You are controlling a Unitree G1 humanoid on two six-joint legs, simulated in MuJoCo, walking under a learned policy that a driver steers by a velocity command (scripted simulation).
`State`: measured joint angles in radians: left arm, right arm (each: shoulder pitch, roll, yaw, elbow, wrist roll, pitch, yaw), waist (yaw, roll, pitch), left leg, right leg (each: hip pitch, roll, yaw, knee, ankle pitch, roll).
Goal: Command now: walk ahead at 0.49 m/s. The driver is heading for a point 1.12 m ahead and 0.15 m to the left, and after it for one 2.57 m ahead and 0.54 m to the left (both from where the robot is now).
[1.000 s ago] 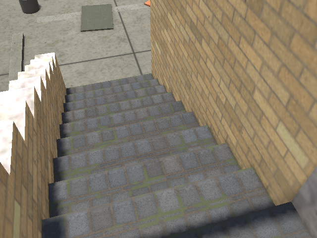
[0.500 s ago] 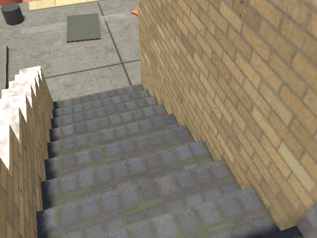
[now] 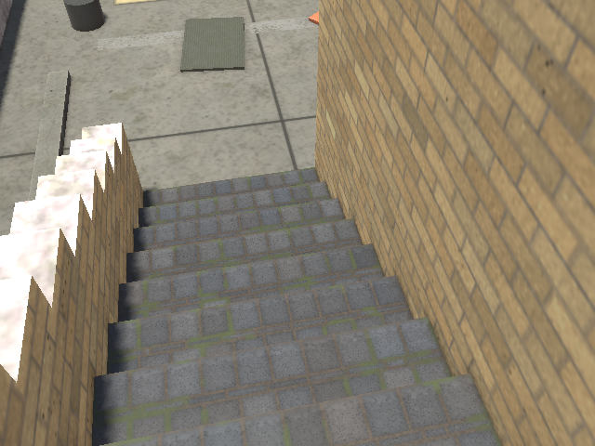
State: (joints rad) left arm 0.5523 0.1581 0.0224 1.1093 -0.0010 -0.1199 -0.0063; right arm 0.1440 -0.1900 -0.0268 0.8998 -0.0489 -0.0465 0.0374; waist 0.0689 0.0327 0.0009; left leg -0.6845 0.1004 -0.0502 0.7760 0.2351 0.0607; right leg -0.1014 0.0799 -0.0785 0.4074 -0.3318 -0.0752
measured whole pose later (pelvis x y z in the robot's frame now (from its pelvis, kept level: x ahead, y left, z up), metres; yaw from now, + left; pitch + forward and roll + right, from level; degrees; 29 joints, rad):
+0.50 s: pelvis +0.28 +0.07 -0.16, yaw +0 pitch +1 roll +1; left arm 0.24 0.21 0.04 0.93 0.03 -0.02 -0.02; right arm 0.48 -0.20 -0.03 1.10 -0.01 -0.09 0.03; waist -0.01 -0.02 0.02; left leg -0.25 -0.04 0.09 0.58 -0.35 0.06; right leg -0.79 -0.09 0.01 1.13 -0.03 -0.05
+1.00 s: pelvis +0.56 -0.02 -0.32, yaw +0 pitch +1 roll -1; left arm 0.40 0.19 0.03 1.01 0.08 -0.11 -0.04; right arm 0.32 -0.25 -0.03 0.98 -0.07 -0.08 0.01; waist -0.02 0.06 -0.01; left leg -0.72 0.07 -0.06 1.47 -0.20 0.09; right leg -0.37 0.03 -0.08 0.67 -0.32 -0.08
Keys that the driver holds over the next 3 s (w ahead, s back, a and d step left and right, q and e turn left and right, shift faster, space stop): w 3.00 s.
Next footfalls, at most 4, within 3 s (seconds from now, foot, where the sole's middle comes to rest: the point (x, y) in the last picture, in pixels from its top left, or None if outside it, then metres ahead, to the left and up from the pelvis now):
0.24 left None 0.29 0.16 -0.92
0.80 right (367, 444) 0.62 -0.11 -1.07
1.38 left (280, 372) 0.88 0.16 -1.22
1.92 right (348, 312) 1.22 -0.07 -1.37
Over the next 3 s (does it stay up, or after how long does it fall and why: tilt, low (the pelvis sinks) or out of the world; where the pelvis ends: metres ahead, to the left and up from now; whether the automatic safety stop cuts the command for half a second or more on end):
stays up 1.62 0.23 -0.86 its command is cut before an obstacle after 2.0 s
